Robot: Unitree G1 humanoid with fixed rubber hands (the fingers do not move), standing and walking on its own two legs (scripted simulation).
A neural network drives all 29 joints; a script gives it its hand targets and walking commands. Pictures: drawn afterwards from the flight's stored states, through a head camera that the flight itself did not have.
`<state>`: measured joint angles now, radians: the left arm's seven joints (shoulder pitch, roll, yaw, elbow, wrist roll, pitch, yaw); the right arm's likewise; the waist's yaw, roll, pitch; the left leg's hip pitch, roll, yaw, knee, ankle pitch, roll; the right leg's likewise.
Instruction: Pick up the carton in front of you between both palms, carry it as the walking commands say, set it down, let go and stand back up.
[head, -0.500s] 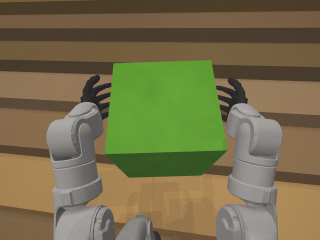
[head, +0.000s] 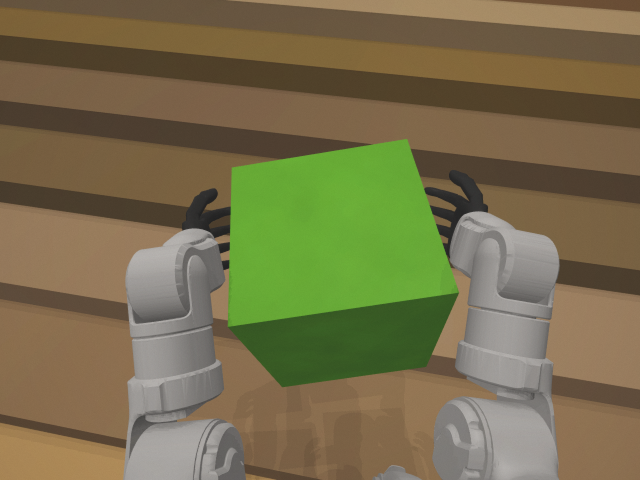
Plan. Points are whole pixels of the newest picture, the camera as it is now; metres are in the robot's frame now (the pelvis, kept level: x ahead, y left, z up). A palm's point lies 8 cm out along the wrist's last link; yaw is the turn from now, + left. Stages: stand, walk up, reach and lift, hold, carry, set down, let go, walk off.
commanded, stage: carry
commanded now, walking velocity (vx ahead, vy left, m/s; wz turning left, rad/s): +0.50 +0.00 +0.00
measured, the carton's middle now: (337, 276) +0.38 +0.01 +0.07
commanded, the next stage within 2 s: none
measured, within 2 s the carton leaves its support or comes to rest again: neither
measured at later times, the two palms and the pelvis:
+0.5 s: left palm (259, 17) +0.71 +0.14 +0.27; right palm (456, 37) +0.67 -0.15 +0.27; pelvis +0.33 +0.05 +0.11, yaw +0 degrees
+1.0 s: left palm out of the picture +1.01 +0.18 +0.39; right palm out of the picture +1.03 -0.12 +0.38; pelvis +0.65 +0.00 +0.23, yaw +0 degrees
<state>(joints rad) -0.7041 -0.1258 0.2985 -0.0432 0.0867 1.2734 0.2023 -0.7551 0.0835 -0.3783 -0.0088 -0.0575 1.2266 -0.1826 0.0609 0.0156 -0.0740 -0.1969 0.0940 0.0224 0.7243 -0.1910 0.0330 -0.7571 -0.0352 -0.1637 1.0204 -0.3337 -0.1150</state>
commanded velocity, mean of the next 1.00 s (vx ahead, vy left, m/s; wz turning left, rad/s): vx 0.50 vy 0.00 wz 0.00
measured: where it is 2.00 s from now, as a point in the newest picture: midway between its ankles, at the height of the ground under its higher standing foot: (323, 131)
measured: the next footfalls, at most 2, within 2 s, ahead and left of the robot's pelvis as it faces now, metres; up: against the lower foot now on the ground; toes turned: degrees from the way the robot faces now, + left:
left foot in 0.42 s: +0.49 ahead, +0.11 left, +0.11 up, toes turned +4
right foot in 0.90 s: +0.77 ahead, -0.10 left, +0.22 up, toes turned -7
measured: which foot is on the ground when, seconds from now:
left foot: up 0.00-0.40, down 0.42-0.96, up 0.98-1.00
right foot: down 0.00-0.42, up 0.44-0.88, down 0.90-1.00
